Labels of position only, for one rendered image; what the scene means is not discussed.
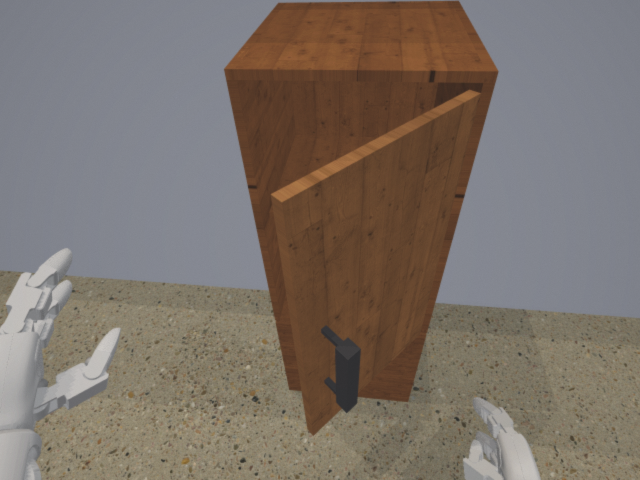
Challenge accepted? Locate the left robot forearm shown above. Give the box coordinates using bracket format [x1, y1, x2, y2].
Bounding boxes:
[0, 429, 42, 480]

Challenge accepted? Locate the right robot hand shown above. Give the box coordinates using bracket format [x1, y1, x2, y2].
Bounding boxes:
[463, 397, 541, 480]

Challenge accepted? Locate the handle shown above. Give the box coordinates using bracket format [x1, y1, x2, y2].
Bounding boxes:
[321, 325, 361, 413]

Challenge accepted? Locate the left robot hand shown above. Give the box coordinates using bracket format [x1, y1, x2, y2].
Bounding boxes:
[0, 248, 121, 431]

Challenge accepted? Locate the cupboard door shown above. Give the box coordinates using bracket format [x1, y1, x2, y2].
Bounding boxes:
[271, 90, 481, 436]

